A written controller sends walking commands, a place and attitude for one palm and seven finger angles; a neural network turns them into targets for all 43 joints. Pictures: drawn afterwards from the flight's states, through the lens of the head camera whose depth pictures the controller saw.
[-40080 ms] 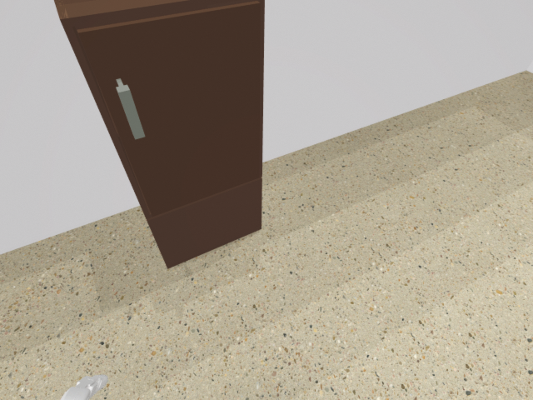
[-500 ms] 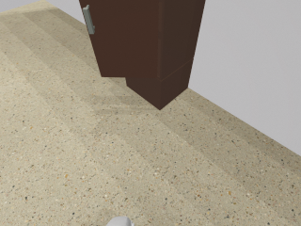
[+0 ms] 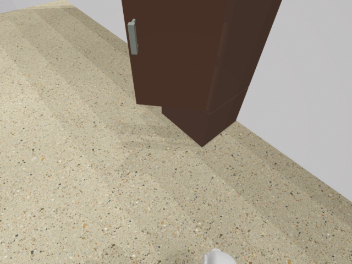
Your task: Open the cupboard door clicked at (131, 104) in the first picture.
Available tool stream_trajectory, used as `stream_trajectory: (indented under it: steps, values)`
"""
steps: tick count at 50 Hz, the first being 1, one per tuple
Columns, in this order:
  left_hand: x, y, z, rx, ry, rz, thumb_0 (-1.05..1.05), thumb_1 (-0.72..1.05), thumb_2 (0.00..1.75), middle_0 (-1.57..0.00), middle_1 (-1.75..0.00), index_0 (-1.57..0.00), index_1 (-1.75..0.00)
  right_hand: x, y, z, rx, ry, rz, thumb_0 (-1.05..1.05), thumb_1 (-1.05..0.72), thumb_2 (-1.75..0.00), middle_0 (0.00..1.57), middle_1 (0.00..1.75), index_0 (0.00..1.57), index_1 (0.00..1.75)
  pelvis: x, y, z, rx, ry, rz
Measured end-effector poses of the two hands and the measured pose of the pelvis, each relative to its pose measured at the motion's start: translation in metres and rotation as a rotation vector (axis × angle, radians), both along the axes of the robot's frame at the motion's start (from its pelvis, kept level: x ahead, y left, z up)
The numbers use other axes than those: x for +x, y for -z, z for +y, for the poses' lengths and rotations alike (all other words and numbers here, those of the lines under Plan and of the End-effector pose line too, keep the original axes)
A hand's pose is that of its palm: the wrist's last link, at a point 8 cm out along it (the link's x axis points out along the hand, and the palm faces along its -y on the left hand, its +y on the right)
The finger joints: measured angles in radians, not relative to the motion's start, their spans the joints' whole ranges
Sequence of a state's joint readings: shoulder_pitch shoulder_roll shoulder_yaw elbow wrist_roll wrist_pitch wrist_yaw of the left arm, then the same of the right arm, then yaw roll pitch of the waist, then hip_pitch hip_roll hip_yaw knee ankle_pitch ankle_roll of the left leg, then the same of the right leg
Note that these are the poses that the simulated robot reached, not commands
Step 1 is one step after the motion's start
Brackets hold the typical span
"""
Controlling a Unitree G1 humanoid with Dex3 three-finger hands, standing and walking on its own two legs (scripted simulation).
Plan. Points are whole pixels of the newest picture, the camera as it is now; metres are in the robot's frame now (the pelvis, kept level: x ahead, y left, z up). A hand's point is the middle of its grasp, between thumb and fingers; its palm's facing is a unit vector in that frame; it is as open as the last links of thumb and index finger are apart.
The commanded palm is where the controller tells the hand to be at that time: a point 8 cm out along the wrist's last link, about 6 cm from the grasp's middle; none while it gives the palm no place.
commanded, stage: take the last steps up to it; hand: left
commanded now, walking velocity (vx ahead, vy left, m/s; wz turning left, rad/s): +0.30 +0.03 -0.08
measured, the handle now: (134, 36) +0.94 +0.24 +0.02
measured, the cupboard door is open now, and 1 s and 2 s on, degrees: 42 42 42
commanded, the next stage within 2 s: come to a stop and stand still in 0.72 s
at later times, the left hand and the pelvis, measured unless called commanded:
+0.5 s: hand (116, 231) +0.22 +0.18 -0.17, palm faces +0.04 -0.98 -0.21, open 7.1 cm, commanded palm none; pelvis +0.19 -0.01 +0.00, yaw -1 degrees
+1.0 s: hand (120, 171) +0.41 +0.21 -0.18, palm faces -0.03 -0.98 -0.22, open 7.3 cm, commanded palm none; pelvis +0.34 +0.03 -0.01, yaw -4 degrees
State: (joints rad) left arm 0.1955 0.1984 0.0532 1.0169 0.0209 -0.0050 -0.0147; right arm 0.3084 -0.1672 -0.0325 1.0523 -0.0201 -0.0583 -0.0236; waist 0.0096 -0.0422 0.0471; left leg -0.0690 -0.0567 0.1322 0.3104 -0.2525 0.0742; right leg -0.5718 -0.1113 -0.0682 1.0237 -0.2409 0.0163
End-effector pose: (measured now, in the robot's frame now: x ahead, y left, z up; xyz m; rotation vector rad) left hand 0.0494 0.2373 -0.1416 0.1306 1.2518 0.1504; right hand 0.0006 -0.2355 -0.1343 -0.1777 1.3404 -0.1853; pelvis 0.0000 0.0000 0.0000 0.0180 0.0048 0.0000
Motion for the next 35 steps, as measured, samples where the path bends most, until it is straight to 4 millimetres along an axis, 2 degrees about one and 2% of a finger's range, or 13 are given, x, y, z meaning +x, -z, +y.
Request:
stream_trajectory:
  steps: [4,8,11,13,15,18,24,27,30,32,35]
  values:
    - [0.075,-0.005,-0.007,0.0,0.061,-0.089,0.0,0.91,0.9,-0.19,-0.3,-0.2,-0.29,-0.025,0.005,0.006,0.02,0.06,0.125,-0.01,-0.93,-0.9,0.2,0.3,0.21,0.3,0.029,0.002,0.0,0.006,0.008,-0.003]
    - [0.144,-0.007,-0.024,0.001,0.133,-0.144,0.0,0.91,0.9,-0.19,-0.3,-0.2,-0.29,-0.039,0.01,0.013,0.053,0.124,0.232,0.0,-0.92,-0.9,0.2,0.3,0.2,0.3,0.063,0.009,-0.007,0.007,0.026,-0.004]
    - [0.188,-0.001,-0.038,0.003,0.162,-0.193,0.0,0.91,0.9,-0.19,-0.3,-0.2,-0.29,-0.038,0.019,0.015,0.08,0.159,0.302,0.0,-0.92,-0.9,0.2,0.3,0.2,0.3,0.093,0.02,-0.017,0.005,0.028,-0.009]
    - [0.202,0.001,-0.044,0.002,0.153,-0.216,0.0,0.91,0.9,-0.2,-0.3,-0.2,-0.29,-0.025,0.022,0.013,0.094,0.172,0.328,0.0,-0.92,-0.9,0.2,0.3,0.2,0.3,0.106,0.023,-0.022,-0.007,0.027,-0.02]
    - [0.202,0.001,-0.047,-0.002,0.129,-0.198,0.0,0.91,0.9,-0.2,-0.3,-0.2,-0.29,0.0,0.022,0.008,0.094,0.166,0.311,0.0,-0.91,-0.9,0.2,0.3,0.2,0.3,0.119,0.019,-0.024,-0.017,0.022,-0.031]
    - [0.188,0.001,-0.047,-0.006,0.088,-0.117,0.0,0.91,0.9,-0.2,-0.3,-0.2,-0.29,0.056,0.018,0.0,0.081,0.141,0.225,0.0,-0.91,-0.9,0.2,0.3,0.2,0.3,0.138,0.01,-0.024,-0.023,0.023,-0.026]
    - [0.17,-0.002,-0.014,0.031,0.008,0.007,-0.02,0.96,0.9,-0.2,-0.3,-0.2,-0.29,0.181,0.007,-0.003,0.054,0.059,0.018,0.0,-0.92,-0.9,0.19,0.3,0.2,0.3,0.18,0.0,-0.015,-0.025,0.017,-0.01]
    - [0.161,0.003,-0.002,0.013,-0.026,0.077,-0.02,0.94,0.9,-0.2,-0.3,-0.2,-0.29,0.237,0.003,-0.002,0.025,0.015,-0.056,0.01,-0.94,-0.9,0.19,0.3,0.2,0.3,0.205,0.001,-0.002,-0.03,0.018,-0.011]
    - [0.156,0.015,0.01,-0.014,-0.058,0.152,-0.01,0.93,0.9,-0.2,-0.3,-0.2,-0.29,0.291,0.001,0.007,-0.004,-0.026,-0.131,0.01,-0.94,-0.9,0.19,0.3,0.2,0.3,0.233,0.008,0.015,-0.038,0.021,-0.015]
    - [0.158,0.025,0.018,-0.03,-0.063,0.2,0.0,0.92,0.9,-0.2,-0.3,-0.2,-0.29,0.319,0.003,0.014,-0.026,-0.04,-0.182,0.01,-0.94,-0.9,0.19,0.3,0.2,0.3,0.25,0.017,0.026,-0.038,0.027,-0.014]
    - [0.179,0.027,0.026,-0.035,-0.037,0.228,0.0,0.92,0.9,-0.2,-0.3,-0.2,-0.29,0.34,0.0,0.028,-0.031,-0.037,-0.208,0.0,-0.93,-0.9,0.19,0.3,0.2,0.3,0.266,0.016,0.035,-0.021,0.048,-0.017]
